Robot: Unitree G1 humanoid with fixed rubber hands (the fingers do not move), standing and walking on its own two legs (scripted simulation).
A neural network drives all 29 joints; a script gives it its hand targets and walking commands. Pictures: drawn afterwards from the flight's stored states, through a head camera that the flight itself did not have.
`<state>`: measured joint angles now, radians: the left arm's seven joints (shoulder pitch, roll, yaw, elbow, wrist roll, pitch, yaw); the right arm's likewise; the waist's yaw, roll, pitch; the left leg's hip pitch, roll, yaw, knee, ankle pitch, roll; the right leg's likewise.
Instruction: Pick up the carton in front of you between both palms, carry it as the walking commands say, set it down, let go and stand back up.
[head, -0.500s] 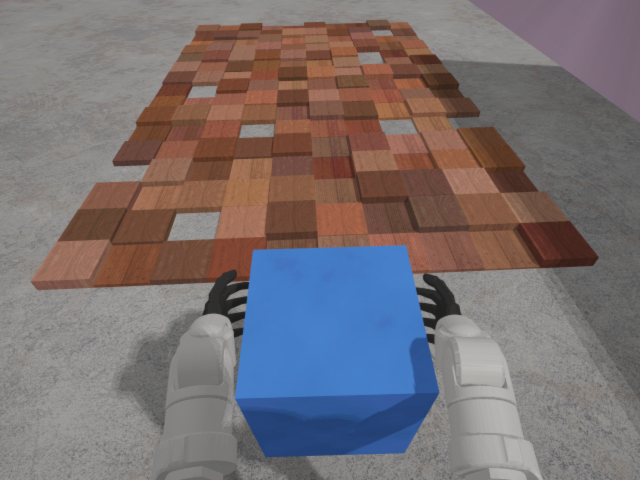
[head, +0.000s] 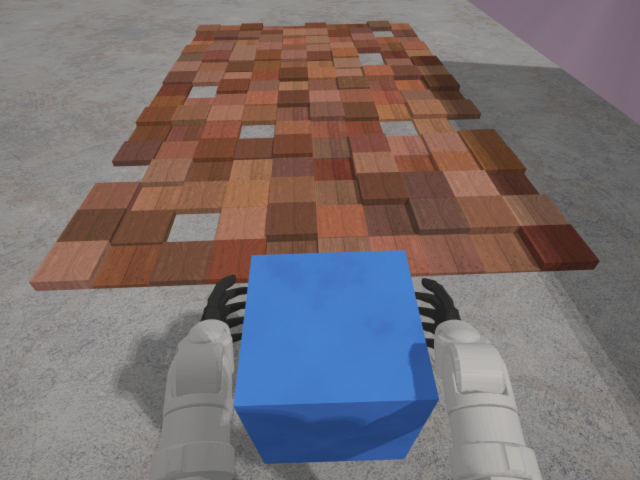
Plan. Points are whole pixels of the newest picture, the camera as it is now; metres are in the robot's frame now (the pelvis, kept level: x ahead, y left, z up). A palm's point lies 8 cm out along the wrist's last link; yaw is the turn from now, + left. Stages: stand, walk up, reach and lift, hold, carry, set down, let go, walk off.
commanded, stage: hold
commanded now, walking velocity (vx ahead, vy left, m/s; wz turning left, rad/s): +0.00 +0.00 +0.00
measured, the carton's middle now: (331, 362) +0.28 +0.01 -0.03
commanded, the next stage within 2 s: carry in 0.36 s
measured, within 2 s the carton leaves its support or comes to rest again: neither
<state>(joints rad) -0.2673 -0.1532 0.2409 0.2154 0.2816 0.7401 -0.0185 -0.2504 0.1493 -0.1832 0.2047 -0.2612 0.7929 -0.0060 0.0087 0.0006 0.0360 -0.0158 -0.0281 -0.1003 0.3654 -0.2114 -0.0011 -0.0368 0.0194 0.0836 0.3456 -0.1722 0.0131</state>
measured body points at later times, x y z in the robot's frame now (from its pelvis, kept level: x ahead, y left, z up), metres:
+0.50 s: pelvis +0.00 +0.00 +0.00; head -0.04 +0.01 +0.45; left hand +0.30 +0.16 +0.05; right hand +0.30 -0.14 +0.05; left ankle +0.00 +0.12 -0.74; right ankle +0.02 -0.13 -0.74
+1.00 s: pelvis +0.19 +0.02 -0.01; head +0.17 +0.03 +0.44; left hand +0.42 +0.19 +0.07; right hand +0.45 -0.11 +0.08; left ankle +0.12 +0.11 -0.70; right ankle +0.15 -0.08 -0.75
